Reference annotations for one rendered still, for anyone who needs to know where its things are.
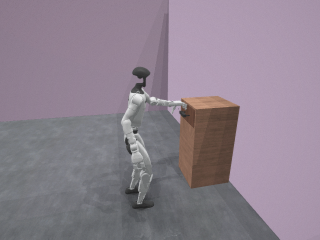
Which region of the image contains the robot right upper arm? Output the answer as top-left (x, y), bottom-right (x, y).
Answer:
top-left (121, 94), bottom-right (143, 126)

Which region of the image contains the drawer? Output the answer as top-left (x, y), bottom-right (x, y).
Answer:
top-left (181, 101), bottom-right (195, 128)

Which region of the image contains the robot left hand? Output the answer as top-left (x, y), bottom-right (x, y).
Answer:
top-left (171, 100), bottom-right (187, 114)

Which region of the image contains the robot left forearm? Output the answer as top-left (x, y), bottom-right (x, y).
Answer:
top-left (156, 98), bottom-right (175, 107)

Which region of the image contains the handle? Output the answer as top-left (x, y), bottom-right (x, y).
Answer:
top-left (179, 110), bottom-right (190, 118)

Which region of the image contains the robot right shin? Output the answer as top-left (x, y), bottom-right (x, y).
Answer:
top-left (137, 173), bottom-right (153, 204)

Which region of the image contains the robot torso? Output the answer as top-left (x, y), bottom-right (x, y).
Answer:
top-left (124, 91), bottom-right (147, 145)

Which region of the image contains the robot left upper arm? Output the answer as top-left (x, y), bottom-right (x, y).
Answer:
top-left (141, 88), bottom-right (157, 106)

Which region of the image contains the cabinet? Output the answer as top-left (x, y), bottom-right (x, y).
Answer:
top-left (178, 96), bottom-right (240, 189)

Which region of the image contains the robot right hand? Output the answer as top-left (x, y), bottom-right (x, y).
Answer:
top-left (131, 151), bottom-right (146, 173)

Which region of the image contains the robot right forearm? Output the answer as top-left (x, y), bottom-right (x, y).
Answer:
top-left (122, 120), bottom-right (139, 153)

